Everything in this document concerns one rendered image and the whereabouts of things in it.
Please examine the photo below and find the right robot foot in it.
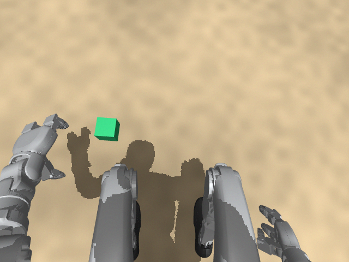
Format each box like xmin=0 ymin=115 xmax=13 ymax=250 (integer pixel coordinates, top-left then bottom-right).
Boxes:
xmin=194 ymin=197 xmax=213 ymax=258

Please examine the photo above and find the left robot arm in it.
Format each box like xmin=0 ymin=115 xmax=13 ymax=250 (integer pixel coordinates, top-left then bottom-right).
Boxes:
xmin=0 ymin=151 xmax=45 ymax=262

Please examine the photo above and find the right robot arm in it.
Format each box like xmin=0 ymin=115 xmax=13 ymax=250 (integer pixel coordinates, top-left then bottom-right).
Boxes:
xmin=281 ymin=248 xmax=311 ymax=262

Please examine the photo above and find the cube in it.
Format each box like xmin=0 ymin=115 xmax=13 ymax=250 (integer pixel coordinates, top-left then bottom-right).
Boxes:
xmin=94 ymin=117 xmax=120 ymax=141

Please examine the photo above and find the right robot hand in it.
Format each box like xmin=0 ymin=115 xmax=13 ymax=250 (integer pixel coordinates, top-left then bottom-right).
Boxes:
xmin=257 ymin=205 xmax=301 ymax=258

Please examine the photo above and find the left robot hand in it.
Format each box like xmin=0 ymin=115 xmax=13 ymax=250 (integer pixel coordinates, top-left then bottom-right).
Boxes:
xmin=13 ymin=114 xmax=69 ymax=181

